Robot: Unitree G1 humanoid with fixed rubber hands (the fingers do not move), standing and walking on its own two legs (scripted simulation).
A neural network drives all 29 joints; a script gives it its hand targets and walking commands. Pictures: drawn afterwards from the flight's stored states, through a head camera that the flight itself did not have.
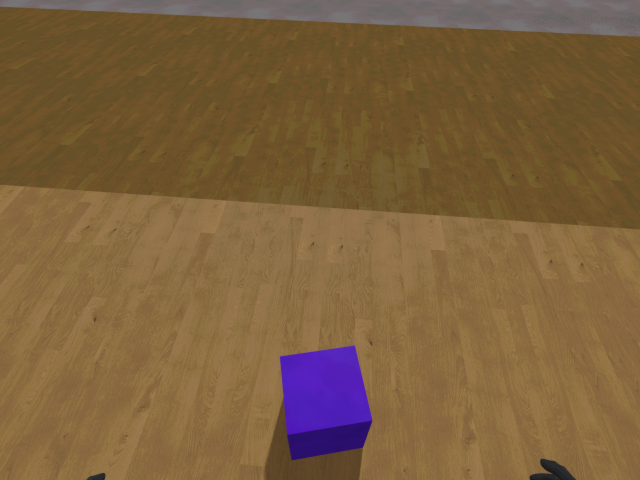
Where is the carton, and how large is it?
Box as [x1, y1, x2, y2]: [280, 346, 371, 459]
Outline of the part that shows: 354,346 280,356 287,436 292,459 362,447 371,422 371,416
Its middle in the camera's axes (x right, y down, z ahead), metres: +0.00 +0.48 +1.10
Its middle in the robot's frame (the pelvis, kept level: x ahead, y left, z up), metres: +0.44 -0.01 -0.66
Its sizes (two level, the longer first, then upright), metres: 0.210 0.200 0.250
